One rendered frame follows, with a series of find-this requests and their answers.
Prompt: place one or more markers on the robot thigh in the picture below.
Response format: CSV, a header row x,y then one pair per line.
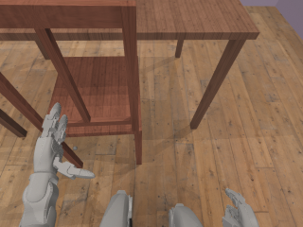
x,y
118,212
182,216

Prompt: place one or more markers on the right robot hand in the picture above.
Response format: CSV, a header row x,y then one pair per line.
x,y
244,216

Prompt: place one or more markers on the robot left forearm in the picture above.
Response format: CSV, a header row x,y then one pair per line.
x,y
39,199

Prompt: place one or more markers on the robot left thigh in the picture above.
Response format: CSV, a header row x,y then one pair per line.
x,y
118,212

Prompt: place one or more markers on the left robot hand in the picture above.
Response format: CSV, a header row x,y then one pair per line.
x,y
49,144

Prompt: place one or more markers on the robot right thigh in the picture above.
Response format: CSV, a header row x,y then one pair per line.
x,y
182,216

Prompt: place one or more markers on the chair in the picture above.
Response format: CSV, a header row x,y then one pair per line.
x,y
99,95

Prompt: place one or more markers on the table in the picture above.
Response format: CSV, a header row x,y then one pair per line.
x,y
163,20

